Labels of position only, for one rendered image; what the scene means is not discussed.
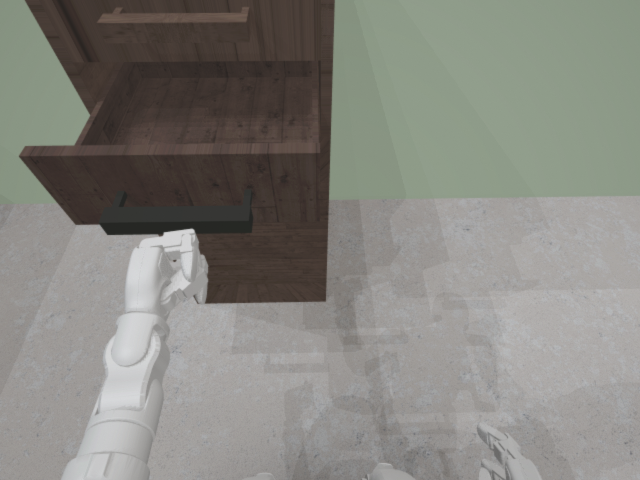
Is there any left robot forearm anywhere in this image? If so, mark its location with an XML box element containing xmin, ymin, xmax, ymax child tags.
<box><xmin>61</xmin><ymin>311</ymin><xmax>170</xmax><ymax>480</ymax></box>

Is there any left robot hand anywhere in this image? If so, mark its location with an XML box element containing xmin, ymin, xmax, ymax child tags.
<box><xmin>124</xmin><ymin>229</ymin><xmax>208</xmax><ymax>322</ymax></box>

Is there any drawer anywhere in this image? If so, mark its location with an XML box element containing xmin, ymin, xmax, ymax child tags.
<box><xmin>19</xmin><ymin>61</ymin><xmax>320</xmax><ymax>225</ymax></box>

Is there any right robot hand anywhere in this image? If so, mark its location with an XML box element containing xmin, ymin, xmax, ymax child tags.
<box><xmin>477</xmin><ymin>423</ymin><xmax>542</xmax><ymax>480</ymax></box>

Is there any cabinet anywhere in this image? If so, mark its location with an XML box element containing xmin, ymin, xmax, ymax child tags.
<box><xmin>25</xmin><ymin>0</ymin><xmax>335</xmax><ymax>304</ymax></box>

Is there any handle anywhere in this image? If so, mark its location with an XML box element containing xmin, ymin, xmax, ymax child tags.
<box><xmin>97</xmin><ymin>13</ymin><xmax>251</xmax><ymax>43</ymax></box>
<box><xmin>99</xmin><ymin>189</ymin><xmax>253</xmax><ymax>235</ymax></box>

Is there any right robot shin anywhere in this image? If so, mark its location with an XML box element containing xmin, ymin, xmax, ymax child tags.
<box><xmin>371</xmin><ymin>463</ymin><xmax>393</xmax><ymax>473</ymax></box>

